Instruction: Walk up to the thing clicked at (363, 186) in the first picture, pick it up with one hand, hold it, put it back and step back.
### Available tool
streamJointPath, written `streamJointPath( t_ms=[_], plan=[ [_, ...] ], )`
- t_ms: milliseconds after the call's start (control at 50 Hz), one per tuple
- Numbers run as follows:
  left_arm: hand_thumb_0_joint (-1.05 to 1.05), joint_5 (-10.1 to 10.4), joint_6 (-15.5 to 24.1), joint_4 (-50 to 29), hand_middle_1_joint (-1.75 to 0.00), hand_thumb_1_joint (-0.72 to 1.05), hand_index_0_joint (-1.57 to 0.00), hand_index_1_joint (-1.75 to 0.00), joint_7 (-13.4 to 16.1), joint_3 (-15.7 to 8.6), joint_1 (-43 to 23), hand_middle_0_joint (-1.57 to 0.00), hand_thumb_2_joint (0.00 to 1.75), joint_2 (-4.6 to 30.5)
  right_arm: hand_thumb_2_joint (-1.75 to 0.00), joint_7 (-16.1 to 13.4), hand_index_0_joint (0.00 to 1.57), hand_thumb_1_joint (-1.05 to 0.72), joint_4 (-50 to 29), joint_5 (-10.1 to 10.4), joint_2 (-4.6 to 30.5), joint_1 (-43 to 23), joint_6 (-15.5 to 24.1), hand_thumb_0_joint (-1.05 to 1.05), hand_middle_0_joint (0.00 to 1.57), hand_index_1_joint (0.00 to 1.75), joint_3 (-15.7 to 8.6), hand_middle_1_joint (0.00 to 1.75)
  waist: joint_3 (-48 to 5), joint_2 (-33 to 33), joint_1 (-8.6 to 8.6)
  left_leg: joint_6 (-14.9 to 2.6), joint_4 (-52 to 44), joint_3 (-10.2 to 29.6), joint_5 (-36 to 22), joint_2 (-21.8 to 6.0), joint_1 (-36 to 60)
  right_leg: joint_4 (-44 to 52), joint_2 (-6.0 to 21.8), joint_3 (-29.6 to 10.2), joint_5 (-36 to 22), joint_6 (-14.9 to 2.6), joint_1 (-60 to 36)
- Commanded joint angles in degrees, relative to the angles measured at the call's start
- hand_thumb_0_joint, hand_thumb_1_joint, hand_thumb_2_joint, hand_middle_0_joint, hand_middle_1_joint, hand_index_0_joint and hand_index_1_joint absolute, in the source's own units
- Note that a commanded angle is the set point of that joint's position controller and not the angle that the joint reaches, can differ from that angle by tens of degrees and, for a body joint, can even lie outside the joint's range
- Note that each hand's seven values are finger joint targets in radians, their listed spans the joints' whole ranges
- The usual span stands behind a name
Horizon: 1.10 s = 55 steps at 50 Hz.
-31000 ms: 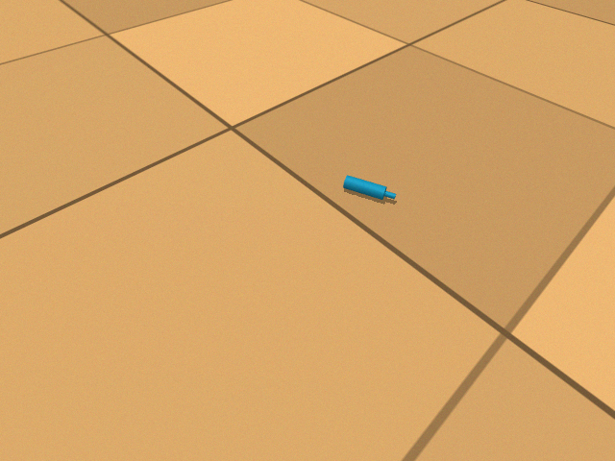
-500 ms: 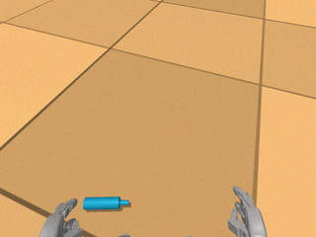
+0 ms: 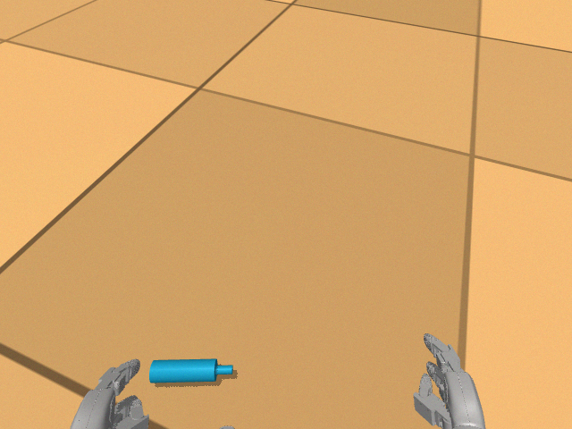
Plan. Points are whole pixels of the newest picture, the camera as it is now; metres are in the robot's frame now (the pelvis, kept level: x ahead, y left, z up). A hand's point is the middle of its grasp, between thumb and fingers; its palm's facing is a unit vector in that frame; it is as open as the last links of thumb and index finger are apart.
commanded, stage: home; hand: left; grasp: from above
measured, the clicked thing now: (192, 370) +0.41 +0.26 -0.68
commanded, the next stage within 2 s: stand in 0.86 s
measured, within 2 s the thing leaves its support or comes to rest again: neither
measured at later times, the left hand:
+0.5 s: hand (148, 427) +0.16 +0.18 -0.05, palm faces +0.05 -0.98 -0.21, open 7.4 cm
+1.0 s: hand (148, 423) +0.16 +0.18 -0.06, palm faces +0.02 -0.97 -0.26, open 7.4 cm
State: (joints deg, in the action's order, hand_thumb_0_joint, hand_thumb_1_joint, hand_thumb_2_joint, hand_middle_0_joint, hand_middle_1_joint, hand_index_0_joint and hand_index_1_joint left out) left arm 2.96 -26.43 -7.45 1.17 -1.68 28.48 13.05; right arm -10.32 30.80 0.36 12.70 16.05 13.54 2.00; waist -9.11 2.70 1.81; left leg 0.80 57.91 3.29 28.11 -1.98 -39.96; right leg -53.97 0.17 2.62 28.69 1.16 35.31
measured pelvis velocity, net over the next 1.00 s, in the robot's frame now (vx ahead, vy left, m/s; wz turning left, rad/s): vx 0.00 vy -0.01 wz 0.01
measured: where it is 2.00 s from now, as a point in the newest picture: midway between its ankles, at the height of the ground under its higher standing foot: outside the picture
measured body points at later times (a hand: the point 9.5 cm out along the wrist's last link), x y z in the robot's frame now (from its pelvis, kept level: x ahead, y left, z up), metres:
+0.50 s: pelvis +0.00 +0.00 +0.00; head +0.02 +0.00 +0.45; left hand +0.15 +0.23 -0.03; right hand +0.16 -0.25 -0.07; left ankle +0.01 +0.12 -0.68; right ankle -0.02 -0.14 -0.68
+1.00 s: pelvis +0.00 -0.01 +0.00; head +0.03 +0.00 +0.45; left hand +0.16 +0.23 -0.04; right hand +0.16 -0.25 -0.07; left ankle +0.01 +0.12 -0.68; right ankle -0.02 -0.14 -0.68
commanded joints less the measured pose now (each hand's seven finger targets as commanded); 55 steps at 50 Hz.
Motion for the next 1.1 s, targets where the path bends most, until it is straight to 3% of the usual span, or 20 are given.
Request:
streamJointPath(
  t_ms=[0,160,180,280,340,360,460,560,580,740,760,800,860,880,920,940,960,980,1000,1080],
  plan=[
    [0.0,-0.35,2.84,-11.32,-0.3,0.9,-0.2,-0.3,0.31,-3.06,-1.36,-0.2,0.9,5.79,-0.9,-0.83,0.2,-0.9,-8.97,0.02,7.07,-3.48,3.25,0.0,0.2,0.3,-3.11,0.3,-5.17,0.19,0.29,-1.43,-8.61,-0.82,-16.54,1.67,7.67,8.09,-1.65,1.36,-16.04,-0.91,-1.49],
    [0.0,-0.39,2.94,-11.19,-0.3,0.9,-0.2,-0.3,0.33,-3.63,-1.07,-0.2,0.9,6.38,-0.9,-0.68,0.2,-0.9,-8.86,-0.03,7.22,-3.1,2.86,0.0,0.2,0.3,-3.4,0.3,-5.51,0.36,0.58,-1.28,-8.81,-0.82,-16.05,1.46,8.19,7.8,-1.71,1.29,-15.16,-1.07,-1.18],
    [0.0,-0.3,3.07,-11.81,-0.3,0.9,-0.2,-0.3,0.22,-2.27,-1.5,-0.2,0.9,5.06,-0.9,-0.61,0.2,-0.9,-9.42,-0.05,7.07,-3.4,3.03,0.0,0.2,0.3,-3.28,0.3,-6.01,0.44,0.78,-1.2,-8.86,-0.61,-16.24,1.47,8.36,7.56,-1.73,1.4,-15.29,-1.07,-1.15],
    [0.0,-0.2,3.1,-10.06,-0.3,0.9,-0.2,-0.3,0.46,-4.96,-0.3,-0.2,0.9,7.1,-0.9,-0.69,0.2,-0.9,-8.99,-0.06,7.44,-3.14,2.83,0.0,0.2,0.3,-3.56,0.3,-5.4,-0.75,0.23,-1.46,-9.12,-0.55,-13.22,1.52,7.0,8.15,-1.63,1.32,-12.57,-1.12,-1.13],
    [0.0,-0.46,3.21,-11.29,-0.3,0.9,-0.2,-0.3,0.35,-3.57,-1.02,-0.2,0.9,6.8,-0.9,-0.72,0.2,-0.9,-9.45,-0.07,7.52,-3.18,2.7,0.0,0.2,0.3,-3.56,0.3,-5.33,-0.44,0.74,-1.4,-8.98,-0.81,-13.81,1.45,7.43,7.95,-1.62,1.15,-13.12,-1.12,-0.67],
    [0.0,-0.32,3.24,-11.92,-0.3,0.9,-0.2,-0.3,0.23,-1.89,-1.84,-0.2,0.9,4.66,-0.9,-0.71,0.2,-0.9,-10.03,0.05,6.69,-3.84,2.95,0.0,0.2,0.3,-3.21,0.3,-5.33,-0.23,0.58,-1.38,-8.49,-1.16,-14.76,1.66,7.23,8.12,-1.5,1.16,-14.27,-0.98,-0.48],
    [0.0,-0.34,2.81,-9.49,-0.3,0.9,-0.2,-0.3,0.44,-4.56,-0.08,-0.2,0.9,6.8,-0.9,-0.74,0.2,-0.9,-9.02,0.04,7.35,-3.26,2.76,0.0,0.2,0.3,-3.48,0.3,-3.5,0.1,0.25,-1.41,-9.16,-1.03,-12.13,1.48,6.5,8.3,-1.57,1.22,-11.67,-1.07,0.04],
    [0.0,-0.24,3.01,-11.06,-0.3,0.9,-0.2,-0.3,0.25,-2.7,-0.79,-0.2,0.9,5.54,-0.9,-0.72,0.2,-0.9,-10.05,0.17,7.04,-3.84,2.77,0.0,0.2,0.3,-3.23,0.3,-4.54,-0.35,0.49,-1.55,-8.72,-1.33,-12.22,1.73,6.42,8.51,-1.44,0.97,-12.07,-1.02,-0.05],
    [0.0,-0.09,3.0,-11.35,-0.3,0.9,-0.2,-0.3,0.44,-4.25,-0.67,-0.2,0.9,7.04,-0.9,-0.83,0.2,-0.9,-9.55,0.11,7.28,-3.28,2.62,0.0,0.2,0.3,-3.42,0.3,-5.02,0.16,0.36,-1.57,-8.77,-1.23,-11.93,1.72,6.58,8.55,-1.45,0.87,-11.8,-1.0,-0.24],
    [0.0,-0.03,3.08,-10.85,-0.3,0.9,-0.2,-0.3,0.52,-3.86,-0.66,-0.2,0.9,6.66,-0.9,-0.84,0.2,-0.9,-9.45,0.25,7.35,-3.26,2.57,0.0,0.2,0.3,-3.51,0.3,-4.19,-0.49,0.26,-1.49,-8.89,-1.13,-11.64,1.6,5.99,8.37,-1.44,0.98,-11.28,-1.17,0.17],
    [0.0,-0.08,3.15,-10.71,-0.3,0.9,-0.2,-0.3,0.39,-2.59,-0.36,-0.2,0.9,5.3,-0.9,-0.86,0.2,-0.9,-9.9,0.18,6.93,-3.49,2.71,0.0,0.2,0.3,-3.26,0.3,-4.59,-0.8,0.62,-1.56,-8.38,-1.35,-12.73,1.65,6.47,8.5,-1.46,0.98,-12.48,-0.97,0.17],
    [0.0,0.05,3.35,-11.47,-0.3,0.9,-0.2,-0.3,0.55,-4.11,-1.02,-0.2,0.9,6.72,-0.9,-0.87,0.2,-0.9,-9.63,0.2,7.18,-3.46,2.71,0.0,0.2,0.3,-3.45,0.3,-4.87,-0.95,0.33,-1.62,-8.25,-1.45,-12.56,1.7,6.08,8.6,-1.36,0.84,-12.47,-0.93,-0.37],
    [0.0,-0.11,3.2,-11.65,-0.3,0.9,-0.2,-0.3,0.4,-2.66,-1.08,-0.2,0.9,5.3,-0.9,-0.86,0.2,-0.9,-10.11,0.19,6.75,-3.67,2.78,0.0,0.2,0.3,-3.25,0.3,-5.17,-0.33,0.69,-1.5,-8.27,-1.35,-13.24,1.69,6.64,8.38,-1.41,1.04,-13.09,-0.96,-0.03],
    [0.0,0.12,3.1,-10.72,-0.3,0.9,-0.2,-0.3,0.49,-4.57,-0.33,-0.2,0.9,7.06,-0.9,-0.89,0.2,-0.9,-9.43,0.25,7.4,-3.18,2.64,0.0,0.2,0.3,-3.57,0.3,-4.17,-0.86,0.2,-1.66,-8.21,-1.48,-11.9,1.79,5.76,8.86,-1.31,0.86,-11.95,-0.85,0.08],
    [0.0,0.14,3.25,-12.62,-0.3,0.9,-0.2,-0.3,0.43,-3.31,-1.2,-0.2,0.9,6.34,-0.9,-0.88,0.2,-0.9,-10.15,0.3,6.97,-3.29,2.7,0.0,0.2,0.3,-3.32,0.3,-6.1,-0.82,0.57,-1.82,-7.36,-1.81,-13.8,2.03,6.58,8.86,-1.09,0.42,-14.34,-0.57,-0.66],
    [0.0,-6.88,15.44,7.49,-0.3,0.9,-0.2,-0.3,2.66,-3.02,-18.35,-0.2,0.9,11.62,-0.9,2.53,0.2,-0.9,4.62,-6.55,12.78,-6.36,-3.54,0.0,0.2,0.3,-5.18,0.3,8.47,-4.69,-3.79,-4.12,-12.49,0.09,-22.06,0.42,5.6,11.46,3.72,-3.71,-13.99,-3.05,-11.33],
    [0.0,-6.98,19.24,18.76,-0.3,0.9,-0.2,-0.3,2.34,-4.48,-12.75,-0.2,0.9,12.08,-0.9,4.17,0.2,-0.9,5.54,-6.51,12.81,-7.1,-5.66,0.0,0.2,0.3,-6.16,0.3,2.78,-7.83,-3.6,-4.94,-11.74,-1.56,-23.68,0.53,10.63,13.04,4.64,-7.74,-15.62,-5.37,-12.82],
    [0.0,-7.21,21.19,21.42,-0.3,0.9,-0.2,-0.3,2.1,-4.29,-12.08,-0.2,0.9,12.5,-0.9,5.22,0.2,-0.9,5.23,-6.6,12.76,-6.52,-6.61,0.0,0.2,0.3,-6.04,0.3,0.78,-9.05,-2.81,-5.08,-12.19,-1.28,-24.55,0.39,12.94,12.94,5.4,-9.1,-18.29,-6.22,-13.64],
    [0.0,-7.15,22.27,23.1,-0.3,0.9,-0.2,-0.3,1.71,-3.75,-13.16,-0.2,0.9,11.83,-0.9,6.04,0.2,-0.9,5.35,-6.81,12.56,-5.41,-7.36,0.0,0.2,0.3,-5.77,0.3,1.98,-5.65,-1.82,-4.65,-13.3,-0.56,-25.41,0.45,13.32,13.3,4.18,-8.53,-20.59,-5.8,-12.55],
    [0.0,-5.9,24.22,32.34,-0.3,0.9,-0.2,-0.3,1.36,-3.68,-15.5,-0.2,0.9,12.03,-0.9,8.72,0.2,-0.9,9.34,-3.05,11.65,-7.37,-8.32,0.0,0.2,0.3,-6.09,0.3,0.18,-4.54,-3.5,-4.16,-16.91,-0.29,-25.55,0.45,20.59,14.55,4.92,-7.17,-21.83,-3.99,-15.65]
  ],
)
